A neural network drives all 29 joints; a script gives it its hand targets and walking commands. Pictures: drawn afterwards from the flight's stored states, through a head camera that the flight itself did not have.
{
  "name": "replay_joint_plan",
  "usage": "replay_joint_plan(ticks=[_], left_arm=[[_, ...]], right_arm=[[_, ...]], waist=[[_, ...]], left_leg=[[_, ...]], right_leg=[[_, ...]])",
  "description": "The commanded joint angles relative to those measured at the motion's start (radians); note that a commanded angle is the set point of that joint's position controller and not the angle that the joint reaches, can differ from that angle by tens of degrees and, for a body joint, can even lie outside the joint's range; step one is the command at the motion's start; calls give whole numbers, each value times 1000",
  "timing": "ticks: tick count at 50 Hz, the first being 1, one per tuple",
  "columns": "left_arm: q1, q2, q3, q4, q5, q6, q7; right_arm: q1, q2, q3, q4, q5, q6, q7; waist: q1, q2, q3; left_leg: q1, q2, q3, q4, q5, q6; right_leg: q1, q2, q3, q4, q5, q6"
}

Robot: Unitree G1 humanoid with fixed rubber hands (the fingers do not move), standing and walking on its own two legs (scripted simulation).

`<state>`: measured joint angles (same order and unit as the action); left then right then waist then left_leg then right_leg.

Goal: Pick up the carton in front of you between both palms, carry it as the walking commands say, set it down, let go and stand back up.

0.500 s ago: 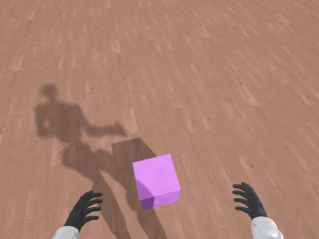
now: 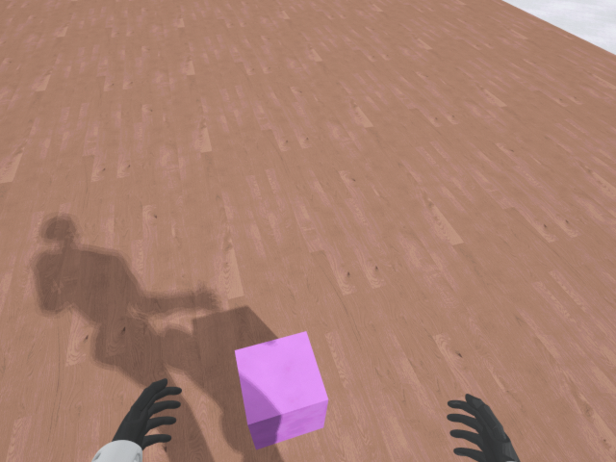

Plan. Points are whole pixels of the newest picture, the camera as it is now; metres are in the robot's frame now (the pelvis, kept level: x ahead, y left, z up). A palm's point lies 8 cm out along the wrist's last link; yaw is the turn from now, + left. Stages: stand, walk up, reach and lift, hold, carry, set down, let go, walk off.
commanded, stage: let go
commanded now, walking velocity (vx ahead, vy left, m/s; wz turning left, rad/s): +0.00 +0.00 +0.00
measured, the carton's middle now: (281, 390) +0.44 +0.09 -0.65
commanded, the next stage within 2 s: stand in 0.06 s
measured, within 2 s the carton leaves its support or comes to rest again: neither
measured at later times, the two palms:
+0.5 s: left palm out of the picture +0.13 +0.30 -0.11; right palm out of the picture +0.11 -0.25 -0.08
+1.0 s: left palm out of the picture +0.09 +0.32 -0.11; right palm out of the picture +0.09 -0.25 -0.09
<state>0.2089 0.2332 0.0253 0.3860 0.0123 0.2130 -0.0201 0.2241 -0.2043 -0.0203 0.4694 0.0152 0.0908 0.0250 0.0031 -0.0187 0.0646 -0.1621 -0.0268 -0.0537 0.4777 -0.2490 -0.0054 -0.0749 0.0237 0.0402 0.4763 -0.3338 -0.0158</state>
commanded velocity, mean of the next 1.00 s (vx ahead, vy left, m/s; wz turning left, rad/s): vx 0.00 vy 0.00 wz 0.00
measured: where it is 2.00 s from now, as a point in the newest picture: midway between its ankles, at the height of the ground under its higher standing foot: outside the picture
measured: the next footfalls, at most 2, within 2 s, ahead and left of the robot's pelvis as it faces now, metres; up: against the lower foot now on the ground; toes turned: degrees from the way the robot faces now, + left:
none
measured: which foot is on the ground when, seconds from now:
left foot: down 0.00-1.00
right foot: down 0.00-1.00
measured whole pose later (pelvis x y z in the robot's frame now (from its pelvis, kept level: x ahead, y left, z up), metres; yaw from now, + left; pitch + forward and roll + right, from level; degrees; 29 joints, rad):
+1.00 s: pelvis -0.01 +0.04 +0.00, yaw -1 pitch -3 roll -1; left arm 0.25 0.33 0.04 0.82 0.01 -0.01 0.04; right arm 0.18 -0.29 -0.05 0.87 -0.01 -0.01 -0.02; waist -0.01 -0.04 0.04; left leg -0.20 -0.05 -0.03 0.49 -0.24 0.04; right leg -0.09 -0.01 0.06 0.44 -0.30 0.04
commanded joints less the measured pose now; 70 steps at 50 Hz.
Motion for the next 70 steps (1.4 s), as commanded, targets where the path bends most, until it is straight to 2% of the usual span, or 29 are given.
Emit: replay_joint_plan(ticks=[1,3,4,7,9,11,17,27,37,60,70], left_arm=[[-48,95,24,-110,-2,1,7],[-50,91,22,-119,-2,9,8],[-75,166,61,42,-19,-74,22],[-48,150,69,89,-2,-175,22],[-45,148,72,117,4,-199,20],[-34,152,73,145,6,-212,21],[-8,171,67,205,8,-229,39],[24,189,56,270,6,-230,56],[34,201,46,320,3,-233,64],[40,238,33,439,-5,-242,63],[34,249,29,479,-8,-244,61]], right_arm=[[-27,-99,-40,-87,-6,-4,3],[-29,-101,-42,-90,-7,0,9],[-37,-188,-79,65,-54,-36,-17],[-41,-193,-92,93,-53,-91,-32],[-62,-187,-94,110,-51,-105,-33],[-78,-189,-95,124,-49,-113,-33],[-50,-204,-96,177,-45,-123,-45],[-44,-227,-88,236,-41,-121,-55],[-53,-228,-78,288,-35,-118,-55],[-77,-257,-56,410,-23,-116,-51],[-81,-269,-47,450,-19,-115,-51]], waist=[[-6,-5,-27],[-7,5,-26],[-11,-128,-65],[-17,-17,-54],[-16,48,-51],[-8,63,-58],[-16,53,-91],[-13,36,-79],[-14,27,-63],[-14,25,-26],[-13,22,-23]], left_leg=[[117,-46,52,-35,163,-9],[124,-42,46,-36,156,-9],[24,41,16,0,150,9],[-34,56,-24,-31,46,16],[-70,67,-53,-65,-10,21],[-85,76,-68,-73,14,28],[-20,84,-65,-27,218,32],[-9,94,-80,-31,264,38],[-3,96,-88,-49,244,40],[-16,104,-109,-131,106,33],[-12,108,-111,-147,93,29]], right_leg=[[-136,-1,-18,-104,280,26],[-139,2,-22,-103,251,19],[-159,-24,-14,-85,136,41],[-148,-46,39,-81,30,28],[-128,-40,35,-55,50,24],[-100,-43,35,-43,99,25],[-88,-52,45,-46,186,28],[-74,-62,47,-47,204,31],[-74,-75,52,-66,194,33],[-71,-101,67,-133,134,29],[-72,-109,71,-151,127,26]])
